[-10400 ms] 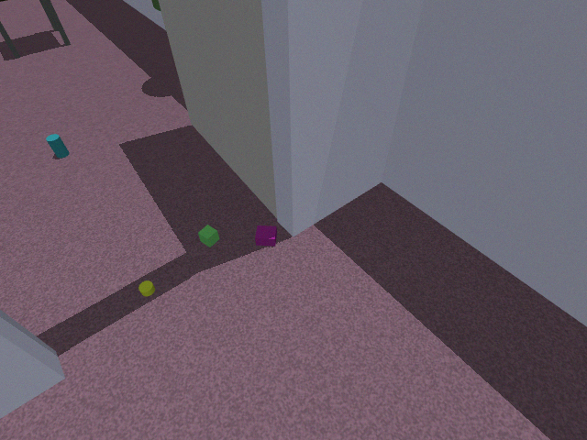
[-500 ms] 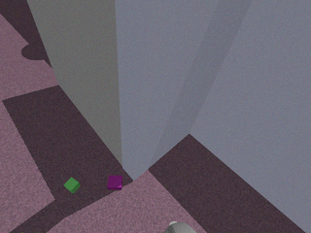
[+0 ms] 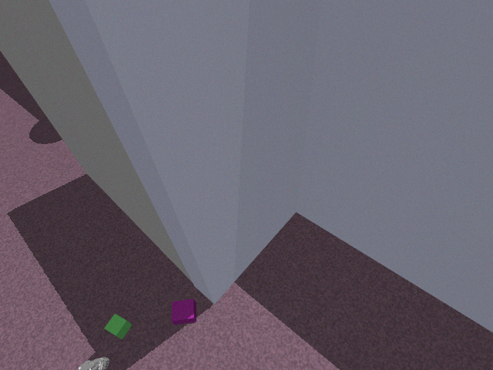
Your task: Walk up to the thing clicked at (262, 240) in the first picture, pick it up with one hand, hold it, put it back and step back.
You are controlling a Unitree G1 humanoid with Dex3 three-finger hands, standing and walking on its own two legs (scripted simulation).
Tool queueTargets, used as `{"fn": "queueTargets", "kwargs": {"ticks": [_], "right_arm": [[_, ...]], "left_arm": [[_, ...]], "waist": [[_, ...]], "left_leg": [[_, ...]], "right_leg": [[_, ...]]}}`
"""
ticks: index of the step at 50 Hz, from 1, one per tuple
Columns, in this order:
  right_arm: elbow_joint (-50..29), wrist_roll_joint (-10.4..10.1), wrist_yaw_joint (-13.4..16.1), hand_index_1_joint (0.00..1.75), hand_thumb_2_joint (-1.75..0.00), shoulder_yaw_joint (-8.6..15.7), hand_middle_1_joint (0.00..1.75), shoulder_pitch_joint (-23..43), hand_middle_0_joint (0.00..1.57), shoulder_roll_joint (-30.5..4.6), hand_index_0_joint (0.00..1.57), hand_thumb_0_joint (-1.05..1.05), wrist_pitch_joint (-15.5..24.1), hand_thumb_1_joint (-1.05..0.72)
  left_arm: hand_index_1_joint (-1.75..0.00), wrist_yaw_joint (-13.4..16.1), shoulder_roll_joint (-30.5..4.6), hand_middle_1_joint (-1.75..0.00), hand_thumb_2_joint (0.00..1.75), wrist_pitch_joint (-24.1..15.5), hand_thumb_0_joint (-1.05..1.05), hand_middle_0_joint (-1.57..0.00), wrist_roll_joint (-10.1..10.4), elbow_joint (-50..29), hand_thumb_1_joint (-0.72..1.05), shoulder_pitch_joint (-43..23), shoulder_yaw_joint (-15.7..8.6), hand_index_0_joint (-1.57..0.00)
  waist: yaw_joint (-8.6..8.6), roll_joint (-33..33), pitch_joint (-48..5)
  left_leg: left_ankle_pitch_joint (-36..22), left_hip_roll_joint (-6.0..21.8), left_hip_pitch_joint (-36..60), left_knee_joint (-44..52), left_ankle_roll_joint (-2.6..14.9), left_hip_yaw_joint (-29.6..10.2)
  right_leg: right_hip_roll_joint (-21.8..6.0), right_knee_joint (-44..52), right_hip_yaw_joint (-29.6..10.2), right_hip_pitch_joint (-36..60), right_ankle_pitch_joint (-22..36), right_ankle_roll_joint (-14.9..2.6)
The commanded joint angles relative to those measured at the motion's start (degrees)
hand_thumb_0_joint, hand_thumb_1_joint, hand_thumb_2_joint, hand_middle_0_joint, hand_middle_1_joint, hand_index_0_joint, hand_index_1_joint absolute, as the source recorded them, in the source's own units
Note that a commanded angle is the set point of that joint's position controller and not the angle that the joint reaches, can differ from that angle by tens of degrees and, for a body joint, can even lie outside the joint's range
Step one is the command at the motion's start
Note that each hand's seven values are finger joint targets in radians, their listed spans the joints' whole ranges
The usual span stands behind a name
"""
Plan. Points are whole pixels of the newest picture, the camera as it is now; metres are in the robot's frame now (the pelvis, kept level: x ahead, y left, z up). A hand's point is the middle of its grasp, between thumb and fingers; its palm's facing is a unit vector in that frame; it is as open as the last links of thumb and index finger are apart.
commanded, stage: walk up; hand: left
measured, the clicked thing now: (184, 311) +0.46 +0.30 -0.74
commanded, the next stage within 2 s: none
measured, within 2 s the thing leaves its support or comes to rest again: neither
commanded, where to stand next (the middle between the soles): +0.08 +0.04 m, yaw +3 degrees
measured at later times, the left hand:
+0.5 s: hand out of the picture +0.03 +0.34 -0.16, palm faces +0.14 -0.90 -0.41, open 7.4 cm
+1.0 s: hand out of the picture -0.06 +0.32 -0.14, palm faces +0.07 -0.91 -0.40, open 7.4 cm
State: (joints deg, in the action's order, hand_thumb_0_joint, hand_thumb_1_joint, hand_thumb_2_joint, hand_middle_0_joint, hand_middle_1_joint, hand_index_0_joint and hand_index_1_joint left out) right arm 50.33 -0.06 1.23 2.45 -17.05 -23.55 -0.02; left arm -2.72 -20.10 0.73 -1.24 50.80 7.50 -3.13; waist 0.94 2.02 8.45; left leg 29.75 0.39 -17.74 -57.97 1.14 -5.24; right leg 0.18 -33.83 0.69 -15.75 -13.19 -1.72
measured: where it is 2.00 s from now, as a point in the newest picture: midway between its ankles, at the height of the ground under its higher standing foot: outside the picture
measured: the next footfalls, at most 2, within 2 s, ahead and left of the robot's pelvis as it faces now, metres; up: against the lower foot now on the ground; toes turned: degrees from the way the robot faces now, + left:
left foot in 0.40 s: +0.01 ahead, +0.18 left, +0.00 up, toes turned +5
right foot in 0.70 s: +0.00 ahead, -0.09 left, +0.00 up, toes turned +4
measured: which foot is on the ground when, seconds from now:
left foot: up 0.00-0.38, down 0.40-0.74, up 0.76-1.00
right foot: down 0.00-0.42, up 0.44-0.68, down 0.70-1.00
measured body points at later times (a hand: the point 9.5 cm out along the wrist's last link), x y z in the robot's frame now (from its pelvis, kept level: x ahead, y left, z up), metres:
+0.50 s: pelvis -0.02 +0.04 -0.02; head +0.00 +0.06 +0.43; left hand +0.02 +0.38 -0.13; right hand +0.08 -0.28 -0.12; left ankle -0.03 +0.17 -0.73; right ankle +0.04 -0.10 -0.71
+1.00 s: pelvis +0.01 +0.04 +0.00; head +0.05 +0.05 +0.44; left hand -0.06 +0.37 -0.11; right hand +0.17 -0.26 -0.11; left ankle +0.12 +0.18 -0.71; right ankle -0.04 -0.09 -0.73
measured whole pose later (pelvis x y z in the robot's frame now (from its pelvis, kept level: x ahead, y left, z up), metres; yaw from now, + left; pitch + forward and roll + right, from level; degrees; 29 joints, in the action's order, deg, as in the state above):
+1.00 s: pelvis +0.01 +0.04 +0.00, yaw +5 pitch -4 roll -1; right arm 47.6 0.4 -1.4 4.1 -9.0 -24.5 1.1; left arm -0.8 -23.6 -2.1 -0.8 52.7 23.4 -2.2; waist -4.0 1.8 9.5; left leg 14.0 1.8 -25.5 -39.0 1.9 0.4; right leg -0.5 -33.4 0.6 -6.2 -23.3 0.3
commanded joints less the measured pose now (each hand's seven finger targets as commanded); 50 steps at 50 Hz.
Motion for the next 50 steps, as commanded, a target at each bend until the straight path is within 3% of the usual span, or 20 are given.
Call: {"fn": "queueTargets", "kwargs": {"ticks": [1,7,15,17,19,20,21,22,23,24,26,31,35,36,37,38,39,42,46,50], "right_arm": [[-0.6,0.2,0.4,0.30,-0.90,3.0,0.30,-7.5,0.20,-10.3,0.20,0.00,-0.4,-0.90],[-3.5,2.2,-0.3,0.30,-0.90,4.4,0.30,-3.3,0.20,-11.0,0.20,0.00,-3.4,-0.90],[-4.3,1.3,-1.5,0.30,-0.90,4.5,0.30,-0.4,0.20,-11.0,0.20,0.00,-2.0,-0.90],[-2.4,1.1,-1.4,0.30,-0.90,4.3,0.30,-3.0,0.20,-10.5,0.20,0.00,-0.8,-0.90],[-0.4,1.7,-1.0,0.30,-0.90,4.6,0.30,-5.0,0.20,-10.3,0.20,0.00,0.3,-0.90],[-0.4,2.2,-0.5,0.30,-0.90,4.8,0.30,-4.2,0.20,-11.0,0.20,0.00,0.9,-0.90],[-2.1,3.0,0.0,0.30,-0.90,5.0,0.30,-1.1,0.20,-14.8,0.20,0.00,1.6,-0.90],[-3.8,2.4,0.1,0.30,-0.90,5.1,0.30,2.5,0.20,-19.0,0.20,0.00,1.9,-0.90],[-3.0,1.5,0.0,0.30,-0.90,5.2,0.30,4.6,0.20,-20.0,0.20,0.00,1.9,-0.90],[-3.3,1.5,0.1,0.30,-0.90,4.5,0.30,8.3,0.20,-17.1,0.20,0.00,1.8,-0.90],[-4.0,1.9,0.3,0.30,-0.90,3.0,0.30,11.0,0.20,-12.4,0.20,0.00,2.1,-0.90],[-2.6,2.3,-0.5,0.30,-0.90,5.0,0.30,2.9,0.20,-17.4,0.20,0.00,2.4,-0.90],[-5.0,1.9,-1.6,0.30,-0.90,5.4,0.30,5.3,0.20,-16.3,0.20,0.00,1.8,-0.90],[-6.4,1.5,-1.6,0.30,-0.90,4.6,0.30,6.7,0.20,-12.9,0.20,0.00,1.8,-0.90],[-9.1,0.6,-1.7,0.30,-0.90,3.0,0.30,10.5,0.20,-8.0,0.20,0.00,2.2,-0.90],[-9.9,1.2,-0.9,0.30,-0.90,3.6,0.30,14.2,0.20,-10.7,0.20,0.00,2.6,-0.90],[-9.2,1.4,-0.8,0.30,-0.90,4.2,0.30,12.6,0.20,-12.8,0.20,0.00,3.5,-0.90],[-8.6,1.1,-2.1,0.30,-0.90,4.0,0.30,10.5,0.20,-10.4,0.20,0.00,4.3,-0.90],[-8.3,0.7,-2.5,0.30,-0.90,3.4,0.30,10.8,0.20,-7.5,0.20,0.00,3.1,-0.90],[-4.6,-0.5,-1.2,0.30,-0.90,4.0,0.30,4.0,0.20,-7.9,0.20,0.00,1.7,-0.90]], "left_arm": [[-0.30,2.8,-16.3,-0.30,0.90,-2.6,0.00,-0.20,0.9,-4.0,0.90,-1.2,-4.3,-0.20],[-0.30,5.4,-17.1,-0.30,0.90,-2.8,0.00,-0.20,1.2,-5.1,0.90,1.1,-5.3,-0.20],[-0.30,5.1,-17.0,-0.30,0.90,-2.7,0.00,-0.20,-1.2,-6.8,0.90,1.5,-5.4,-0.20],[-0.30,4.3,-17.4,-0.30,0.90,-1.8,0.00,-0.20,-0.9,-6.9,0.90,-1.5,-5.0,-0.20],[-0.30,3.8,-16.0,-0.30,0.90,-0.7,0.00,-0.20,0.2,-6.5,0.90,-1.6,-3.7,-0.20],[-0.30,3.7,-13.0,-0.30,0.90,-0.2,0.00,-0.20,0.6,-6.0,0.90,0.8,-2.6,-0.20],[-0.30,3.7,-9.4,-0.30,0.90,0.1,0.00,-0.20,1.3,-6.2,0.90,2.5,-1.5,-0.20],[-0.30,4.2,-11.0,-0.30,0.90,0.4,0.00,-0.20,1.4,-5.4,0.90,0.5,-2.3,-0.20],[-0.30,4.5,-14.8,-0.30,0.90,0.4,0.00,-0.20,1.1,-4.2,0.90,-2.6,-3.2,-0.20],[-0.30,4.2,-15.7,-0.30,0.90,0.2,0.00,-0.20,1.4,-3.0,0.90,-1.2,-3.2,-0.20],[-0.30,3.5,-13.7,-0.30,0.90,-0.2,0.00,-0.20,2.3,-0.9,0.90,3.1,-2.8,-0.20],[-0.30,2.2,-14.3,-0.30,0.90,-1.3,0.00,-0.20,0.2,-0.7,0.90,2.2,-2.6,-0.20],[-0.30,1.7,-14.8,-0.30,0.90,-3.0,0.00,-0.20,-1.0,1.3,0.90,11.3,-3.8,-0.20],[-0.30,1.8,-16.9,-0.30,0.90,-3.7,0.00,-0.20,-1.5,2.3,0.90,16.2,-5.1,-0.20],[-0.30,2.0,-22.4,-0.30,0.90,-4.6,0.00,-0.20,-1.7,2.1,0.90,18.1,-6.1,-0.20],[-0.30,1.7,-23.8,-0.30,0.90,-4.8,0.00,-0.20,-1.6,0.4,0.90,16.1,-6.2,-0.20],[-0.30,1.3,-23.3,-0.30,0.90,-4.6,0.00,-0.20,-0.9,-0.6,0.90,14.5,-6.0,-0.20],[-0.30,1.8,-18.5,-0.30,0.90,-6.0,0.00,-0.20,-0.1,-1.5,0.90,15.4,-4.7,-0.20],[-0.30,3.0,-16.5,-0.30,0.90,-5.7,0.00,-0.20,0.1,-2.8,0.90,13.7,-2.9,-0.20],[-0.30,4.0,-14.7,-0.30,0.90,-2.7,0.00,-0.20,2.2,-6.4,0.90,5.5,-1.1,-0.20]], "waist": [[-0.80,-7.6,-5.5],[-1.87,-7.7,-5.7],[-4.02,-14.1,-12.7],[-2.29,-15.7,-12.8],[0.00,-10.7,-11.6],[0.06,-4.7,-10.0],[-1.55,8.4,-8.9],[-1.19,8.1,-7.1],[-0.05,7.8,-4.6],[-2.05,6.1,-2.4],[-3.71,8.0,-4.0],[1.04,11.3,-8.5],[-3.58,6.6,-8.0],[-6.26,-1.0,-8.3],[-7.96,-17.2,-4.7],[-8.07,-10.7,1.3],[-6.52,-7.5,3.9],[-4.61,-4.0,1.8],[-3.72,-7.4,-3.1],[1.53,-8.7,-7.6]], "left_leg": [[-3.5,0.0,-4.5,-2.0,-0.55,-4.4],[-2.5,-1.8,-9.5,-11.1,-2.03,-7.0],[-0.5,1.1,-9.8,7.4,-2.13,0.9],[-1.5,0.8,-1.1,16.8,-1.41,3.9],[-12.8,-1.7,8.4,28.3,-0.83,6.5],[-14.7,-0.5,10.3,32.8,-0.25,1.6],[-19.1,11.6,9.2,37.4,3.69,-17.5],[-21.3,21.2,0.6,39.0,10.76,-28.6],[-18.3,23.7,-8.4,40.0,16.27,-30.6],[-19.2,20.7,-10.3,37.9,15.55,-22.3],[-31.9,11.4,-1.1,31.5,9.36,-6.8],[-11.1,12.9,10.2,33.5,11.14,-12.3],[-7.9,11.2,5.7,26.4,10.55,-9.2],[-10.2,7.7,-4.4,15.8,7.41,-5.3],[-2.0,-2.7,-22.4,1.2,2.82,4.5],[3.6,-2.1,-27.3,-1.2,1.29,1.8],[2.9,0.6,-24.8,-0.9,1.35,-0.2],[-1.3,2.1,-23.1,5.0,1.37,-0.3],[-9.9,1.6,-8.7,16.0,0.45,5.9],[-32.8,-2.0,13.6,26.4,1.26,8.2]], "right_leg": [[-14.1,16.2,-14.4,2.3,-0.4,-7.73],[-19.5,11.5,-13.5,2.9,22.7,-11.44],[-17.1,8.3,-11.4,10.7,-1.4,-11.31],[-15.8,4.8,-9.1,4.5,-1.5,-10.12],[-12.8,-4.1,-5.3,-3.5,2.3,-6.91],[-10.4,-11.5,-3.4,-7.6,1.9,-4.10],[-4.2,-20.4,-0.4,-14.2,-8.2,-0.23],[0.7,-22.0,-4.1,-12.4,-21.6,1.06],[-1.9,-25.7,-7.5,-5.9,-22.7,0.88],[-3.1,-25.7,-7.0,-3.7,-20.3,0.84],[-1.0,-21.5,-5.6,-6.2,-15.7,0.12],[-0.2,-8.2,0.5,-6.6,-18.6,0.58],[0.8,7.5,2.4,3.7,-13.2,-2.01],[-2.6,13.0,-6.7,14.8,-14.8,-3.78],[-14.1,20.2,-29.7,20.2,-19.9,-7.55],[-22.1,22.4,-38.5,15.0,-17.1,-13.27],[-24.3,21.1,-37.8,10.7,-13.0,-16.45],[-17.2,14.7,-20.3,17.7,12.2,-12.67],[-12.4,7.3,-7.6,10.3,37.1,-8.51],[-6.0,-5.1,-2.6,-4.1,31.3,-3.35]]}}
